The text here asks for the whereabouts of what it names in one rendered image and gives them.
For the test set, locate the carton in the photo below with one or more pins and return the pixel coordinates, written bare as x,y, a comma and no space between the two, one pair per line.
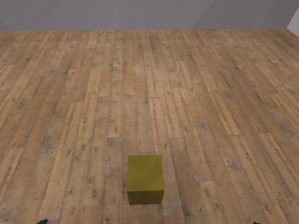
145,179

